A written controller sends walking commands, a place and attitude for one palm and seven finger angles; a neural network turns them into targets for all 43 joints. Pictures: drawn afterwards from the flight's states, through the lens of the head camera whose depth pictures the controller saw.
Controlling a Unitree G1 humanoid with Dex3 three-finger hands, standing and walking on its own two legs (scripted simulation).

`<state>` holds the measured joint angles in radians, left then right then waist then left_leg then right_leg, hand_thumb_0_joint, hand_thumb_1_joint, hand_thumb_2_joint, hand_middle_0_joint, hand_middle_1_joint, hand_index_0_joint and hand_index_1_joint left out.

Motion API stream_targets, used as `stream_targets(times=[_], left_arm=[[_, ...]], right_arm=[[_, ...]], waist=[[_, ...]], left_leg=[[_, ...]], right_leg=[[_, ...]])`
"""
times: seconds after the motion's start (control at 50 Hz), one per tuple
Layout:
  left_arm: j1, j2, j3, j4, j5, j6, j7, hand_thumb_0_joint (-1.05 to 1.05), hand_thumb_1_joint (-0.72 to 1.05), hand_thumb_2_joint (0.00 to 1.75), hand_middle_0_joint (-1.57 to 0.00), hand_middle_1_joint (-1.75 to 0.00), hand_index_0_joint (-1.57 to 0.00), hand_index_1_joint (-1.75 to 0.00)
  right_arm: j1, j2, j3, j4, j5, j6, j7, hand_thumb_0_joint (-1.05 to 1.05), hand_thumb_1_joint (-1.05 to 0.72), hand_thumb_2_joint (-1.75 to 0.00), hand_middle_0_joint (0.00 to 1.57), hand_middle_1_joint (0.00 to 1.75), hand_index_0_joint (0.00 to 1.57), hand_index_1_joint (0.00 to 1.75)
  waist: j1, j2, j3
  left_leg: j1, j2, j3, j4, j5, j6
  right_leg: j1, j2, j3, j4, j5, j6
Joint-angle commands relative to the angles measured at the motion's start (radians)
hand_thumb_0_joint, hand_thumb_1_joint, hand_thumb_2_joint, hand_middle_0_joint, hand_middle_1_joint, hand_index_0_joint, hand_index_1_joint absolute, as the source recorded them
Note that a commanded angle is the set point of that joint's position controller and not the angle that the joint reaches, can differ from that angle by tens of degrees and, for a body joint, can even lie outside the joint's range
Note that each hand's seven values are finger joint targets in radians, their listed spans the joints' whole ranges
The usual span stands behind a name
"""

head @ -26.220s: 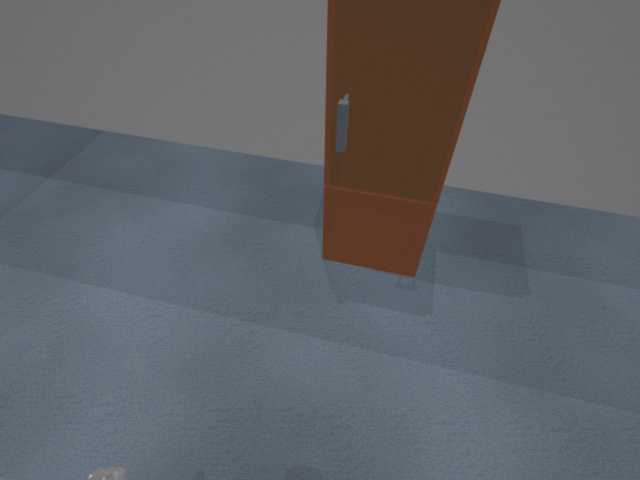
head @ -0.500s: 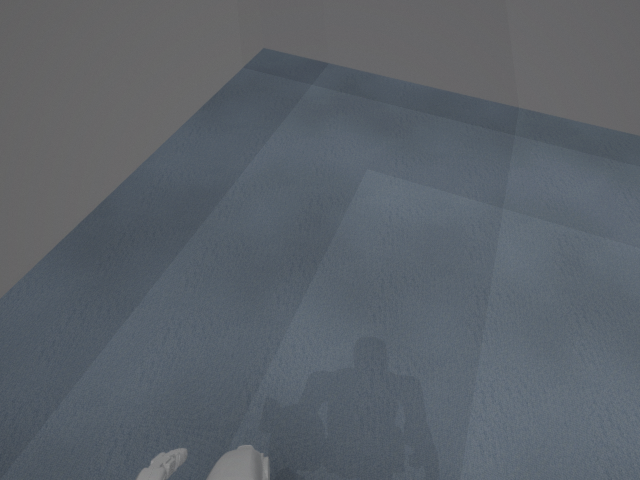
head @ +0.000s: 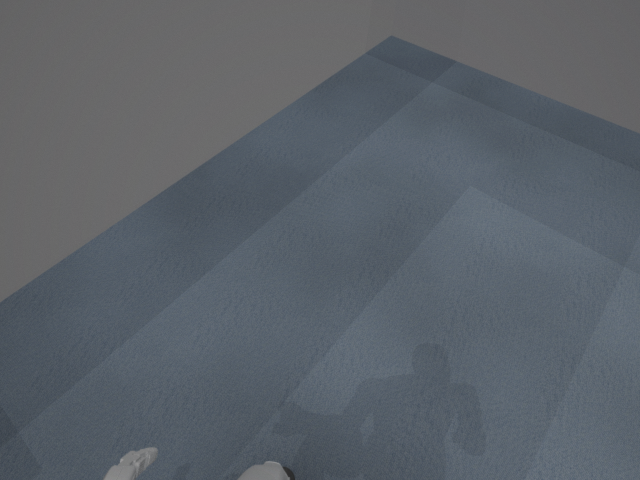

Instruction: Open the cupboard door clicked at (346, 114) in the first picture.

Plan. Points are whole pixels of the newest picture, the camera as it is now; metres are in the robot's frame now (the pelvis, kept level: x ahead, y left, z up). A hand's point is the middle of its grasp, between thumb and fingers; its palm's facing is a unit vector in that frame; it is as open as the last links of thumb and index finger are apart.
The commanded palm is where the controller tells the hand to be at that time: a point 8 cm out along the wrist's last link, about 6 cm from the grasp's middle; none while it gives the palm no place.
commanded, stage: turn to face it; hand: left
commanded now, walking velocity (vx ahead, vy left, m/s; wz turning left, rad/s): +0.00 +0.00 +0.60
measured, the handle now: out of the picture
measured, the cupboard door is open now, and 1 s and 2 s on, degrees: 54 54 54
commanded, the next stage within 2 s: none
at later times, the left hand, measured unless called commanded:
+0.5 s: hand out of the picture +0.01 +0.20 -0.17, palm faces +0.36 -0.90 -0.24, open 7.4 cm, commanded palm none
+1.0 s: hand out of the picture +0.01 +0.13 -0.15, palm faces +0.60 -0.76 -0.24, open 7.3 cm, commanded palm none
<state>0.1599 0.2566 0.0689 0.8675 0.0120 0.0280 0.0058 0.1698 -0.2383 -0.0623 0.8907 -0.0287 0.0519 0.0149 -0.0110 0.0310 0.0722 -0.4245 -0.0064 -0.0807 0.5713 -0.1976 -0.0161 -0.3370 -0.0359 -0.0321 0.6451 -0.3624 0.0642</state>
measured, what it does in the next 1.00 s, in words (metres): steps on the spot, turning left: right foot, then left foot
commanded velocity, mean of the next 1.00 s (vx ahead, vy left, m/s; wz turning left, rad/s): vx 0.00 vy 0.00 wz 0.60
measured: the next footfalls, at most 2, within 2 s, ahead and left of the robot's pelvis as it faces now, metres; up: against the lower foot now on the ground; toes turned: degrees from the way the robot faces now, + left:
right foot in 0.02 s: +0.03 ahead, -0.14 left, +0.00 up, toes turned -1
left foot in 0.36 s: +0.04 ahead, +0.10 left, +0.00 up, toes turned +21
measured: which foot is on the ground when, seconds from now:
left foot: down 0.00-0.02, up 0.04-0.34, down 0.36-0.72, up 0.74-1.00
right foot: up 0.00-0.00, down 0.02-0.36, up 0.38-0.70, down 0.72-1.00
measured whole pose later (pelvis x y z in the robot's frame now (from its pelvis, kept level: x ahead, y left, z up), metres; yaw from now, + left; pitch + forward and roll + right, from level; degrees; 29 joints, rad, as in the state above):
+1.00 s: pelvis +0.07 -0.07 +0.01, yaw +38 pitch +1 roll +2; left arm 0.20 0.19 0.03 0.87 0.02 0.01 0.02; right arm 0.13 -0.25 -0.07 0.93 -0.02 0.09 0.04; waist -0.01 -0.02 0.12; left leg -0.42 0.02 0.06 0.89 -0.45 -0.06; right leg -0.20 -0.12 -0.22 0.53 -0.34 0.00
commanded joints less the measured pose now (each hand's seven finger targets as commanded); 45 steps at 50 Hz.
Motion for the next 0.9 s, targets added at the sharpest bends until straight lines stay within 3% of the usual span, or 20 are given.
stream_targets(times=[0.0,0.02,0.06,0.1,0.22,0.28,0.3,0.32,0.34,0.36,0.4,0.46,0.6,0.66,0.68,0.7,0.72,0.74,0.78,0.88], left_arm=[[0.135,0.240,0.043,-0.049,0.023,-0.034,0.022,0.00,0.90,0.90,-0.20,-0.30,-0.20,-0.30],[0.105,0.189,0.036,-0.053,0.017,-0.041,0.028,0.00,0.90,0.90,-0.20,-0.30,-0.20,-0.30],[0.024,0.127,0.019,-0.063,0.011,-0.037,0.031,0.00,0.90,0.90,-0.20,-0.30,-0.20,-0.30],[0.035,0.111,0.014,-0.063,0.013,-0.043,0.028,0.00,0.90,0.90,-0.20,-0.30,-0.20,-0.30],[0.151,0.170,0.035,-0.017,0.018,-0.042,0.027,0.00,0.90,0.90,-0.20,-0.30,-0.20,-0.30],[0.134,0.180,0.040,-0.012,0.013,-0.042,0.021,0.00,0.90,0.90,-0.20,-0.30,-0.20,-0.30],[0.115,0.183,0.042,-0.017,0.005,-0.042,0.018,0.00,0.90,0.90,-0.20,-0.30,-0.20,-0.30],[0.096,0.162,0.038,-0.034,-0.002,-0.040,0.013,0.00,0.90,0.90,-0.20,-0.30,-0.20,-0.30],[0.053,0.084,0.016,-0.085,-0.009,-0.036,0.004,0.00,0.90,0.90,-0.20,-0.30,-0.20,-0.30],[-0.032,0.097,0.010,-0.116,0.005,-0.017,0.017,0.00,0.90,0.90,-0.20,-0.30,-0.20,-0.30],[-0.059,0.084,0.015,-0.088,0.001,-0.011,0.021,0.00,0.90,0.90,-0.20,-0.30,-0.20,-0.30],[0.015,0.079,0.021,-0.044,0.006,0.002,0.002,0.00,0.90,0.90,-0.20,-0.30,-0.20,-0.30],[0.004,0.062,0.017,-0.068,0.001,-0.004,0.001,0.00,0.90,0.90,-0.20,-0.30,-0.20,-0.30],[0.113,0.088,0.026,-0.049,0.000,-0.021,0.005,0.00,0.90,0.90,-0.20,-0.30,-0.20,-0.30],[0.152,0.152,0.040,-0.047,0.012,-0.034,0.013,0.00,0.90,0.90,-0.20,-0.30,-0.20,-0.30],[0.147,0.237,0.052,-0.054,0.024,-0.037,0.021,0.00,0.90,0.90,-0.20,-0.30,-0.20,-0.30],[0.124,0.220,0.040,-0.061,0.015,-0.037,0.025,0.00,0.90,0.90,-0.20,-0.30,-0.20,-0.30],[0.076,0.179,0.034,-0.068,0.012,-0.037,0.030,0.00,0.90,0.90,-0.20,-0.30,-0.20,-0.30],[-0.007,0.116,0.015,-0.089,0.009,-0.033,0.030,0.00,0.90,0.90,-0.20,-0.30,-0.20,-0.30],[0.075,0.135,0.023,-0.059,0.013,-0.041,0.031,0.00,0.90,0.90,-0.20,-0.30,-0.20,-0.30]], right_arm=[[-0.081,-0.100,-0.048,-0.128,0.014,-0.023,-0.002,0.00,-0.90,-0.90,0.20,0.30,0.20,0.30],[-0.086,-0.118,-0.051,-0.112,0.007,-0.015,-0.003,0.00,-0.90,-0.90,0.20,0.30,0.20,0.30],[-0.051,-0.101,-0.049,-0.070,0.012,0.001,0.005,0.00,-0.90,-0.90,0.20,0.30,0.20,0.30],[-0.063,-0.074,-0.035,-0.060,0.014,0.001,0.014,0.00,-0.90,-0.90,0.20,0.30,0.20,0.30],[-0.159,-0.046,-0.009,-0.074,0.019,-0.010,0.020,0.00,-0.90,-0.90,0.20,0.30,0.20,0.30],[-0.099,-0.071,-0.015,-0.068,0.017,-0.017,0.014,0.00,-0.90,-0.90,0.20,0.30,0.20,0.30],[-0.042,-0.096,-0.022,-0.055,0.013,-0.021,0.011,0.00,-0.90,-0.90,0.20,0.30,0.20,0.30],[0.037,-0.162,-0.041,-0.036,0.006,-0.029,0.007,0.00,-0.90,-0.90,0.20,0.30,0.20,0.30],[0.125,-0.283,-0.073,-0.024,0.000,-0.032,0.002,0.00,-0.90,-0.90,0.20,0.30,0.20,0.30],[0.179,-0.284,-0.068,0.001,0.011,-0.023,-0.004,0.00,-0.90,-0.90,0.20,0.30,0.20,0.30],[0.088,-0.247,-0.061,-0.024,0.007,-0.030,-0.029,0.00,-0.90,-0.90,0.20,0.30,0.20,0.30],[-0.030,-0.204,-0.042,-0.058,0.005,-0.037,-0.029,0.00,-0.90,-0.90,0.20,0.30,0.20,0.30],[-0.041,-0.215,-0.056,-0.060,0.000,-0.027,-0.019,0.00,-0.90,-0.90,0.20,0.30,0.20,0.30],[-0.087,-0.203,-0.062,-0.079,0.011,-0.019,-0.017,0.00,-0.90,-0.90,0.20,0.30,0.20,0.30],[-0.076,-0.148,-0.056,-0.089,0.020,-0.019,-0.012,0.00,-0.90,-0.90,0.20,0.30,0.20,0.30],[-0.081,-0.089,-0.045,-0.116,0.021,-0.022,-0.006,0.00,-0.90,-0.90,0.20,0.30,0.20,0.30],[-0.083,-0.128,-0.052,-0.110,0.011,-0.014,-0.006,0.00,-0.90,-0.90,0.20,0.30,0.20,0.30],[-0.085,-0.119,-0.054,-0.091,0.011,-0.006,-0.006,0.00,-0.90,-0.90,0.20,0.30,0.20,0.30],[-0.056,-0.097,-0.046,-0.057,0.011,0.005,0.009,0.00,-0.90,-0.90,0.20,0.30,0.20,0.30],[-0.100,-0.060,-0.024,-0.049,0.017,0.006,0.019,0.00,-0.90,-0.90,0.20,0.30,0.20,0.30]], waist=[[0.068,-0.336,-0.120],[0.045,-0.272,-0.104],[-0.004,-0.254,-0.084],[0.000,-0.254,-0.079],[0.067,-0.237,-0.099],[0.029,-0.242,-0.131],[-0.007,-0.208,-0.162],[-0.056,-0.073,-0.221],[-0.105,0.267,-0.241],[-0.114,0.170,-0.219],[-0.080,0.178,-0.157],[-0.004,0.126,-0.126],[0.000,0.130,-0.117],[0.059,0.085,-0.139],[0.076,-0.089,-0.156],[0.083,-0.362,-0.139],[0.070,-0.308,-0.128],[0.041,-0.304,-0.102],[-0.006,-0.236,-0.074],[0.034,-0.203,-0.101]], left_leg=[[-0.243,-0.052,0.057,0.434,-0.418,-0.022],[-0.231,-0.007,0.013,0.592,-0.378,-0.018],[-0.222,0.036,0.035,0.688,-0.270,-0.036],[-0.192,0.035,0.093,0.575,-0.241,-0.051],[-0.058,0.008,0.196,0.204,-0.250,-0.037],[0.078,-0.017,0.220,0.019,-0.155,-0.015],[0.199,-0.015,0.218,-0.077,-0.045,-0.001],[0.425,0.098,0.107,-0.117,0.239,0.053],[0.574,0.407,-0.303,-0.132,0.697,0.230],[0.507,0.448,-0.292,-0.133,0.713,0.282],[0.373,0.365,-0.239,-0.163,0.555,0.251],[0.260,0.253,-0.124,-0.205,0.339,0.180],[0.164,0.211,-0.187,-0.188,0.219,0.167],[0.036,0.150,-0.182,-0.079,0.134,0.111],[-0.100,0.053,-0.098,0.073,-0.074,0.045],[-0.221,-0.081,0.067,0.349,-0.405,-0.028],[-0.194,-0.020,0.007,0.561,-0.427,-0.016],[-0.199,0.003,0.000,0.669,-0.376,-0.021],[-0.173,0.036,0.041,0.699,-0.249,-0.041],[-0.108,0.032,0.137,0.407,-0.245,-0.059]], right_leg=[[0.235,-0.475,0.407,-0.401,0.205,-0.209],[0.182,-0.437,0.352,-0.354,0.344,-0.234],[0.180,-0.328,0.148,-0.277,0.509,-0.202],[0.233,-0.274,0.021,-0.243,0.656,-0.162],[0.347,-0.312,-0.044,-0.162,0.842,-0.162],[0.322,-0.306,-0.091,-0.060,0.875,-0.126],[0.264,-0.296,-0.125,0.030,0.838,-0.095],[0.072,-0.259,-0.158,0.198,0.621,-0.045],[-0.239,-0.102,-0.159,0.446,-0.212,0.026],[-0.276,-0.095,-0.021,0.529,-0.306,0.013],[-0.282,-0.099,0.041,0.553,-0.220,0.018],[-0.200,-0.076,0.033,0.488,-0.076,0.019],[-0.022,0.003,-0.012,0.137,-0.061,0.010],[0.219,0.015,-0.026,-0.157,0.116,0.000],[0.349,-0.152,0.131,-0.320,0.105,-0.042],[0.344,-0.429,0.404,-0.383,0.237,-0.167],[0.234,-0.468,0.367,-0.364,0.302,-0.227],[0.192,-0.411,0.336,-0.343,0.345,-0.229],[0.172,-0.300,0.098,-0.292,0.459,-0.185],[0.301,-0.296,-0.032,-0.244,0.654,-0.168]])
